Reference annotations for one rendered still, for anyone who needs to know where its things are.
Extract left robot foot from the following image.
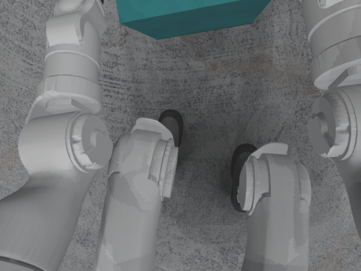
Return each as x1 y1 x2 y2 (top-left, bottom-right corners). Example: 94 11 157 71
158 110 183 148

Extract robot right upper arm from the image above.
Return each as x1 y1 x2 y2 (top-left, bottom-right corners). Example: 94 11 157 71
307 84 361 240

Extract robot right thigh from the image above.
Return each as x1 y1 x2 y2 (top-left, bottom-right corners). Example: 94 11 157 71
239 153 309 271

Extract left robot forearm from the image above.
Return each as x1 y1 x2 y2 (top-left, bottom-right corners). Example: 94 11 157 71
18 0 107 150

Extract robot left upper arm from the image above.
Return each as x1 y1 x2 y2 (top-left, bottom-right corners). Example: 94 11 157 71
0 111 113 271

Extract carton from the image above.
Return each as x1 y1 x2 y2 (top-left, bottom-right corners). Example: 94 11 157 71
116 0 271 40

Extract right robot forearm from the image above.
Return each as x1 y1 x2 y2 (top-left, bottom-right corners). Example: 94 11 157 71
299 0 361 90

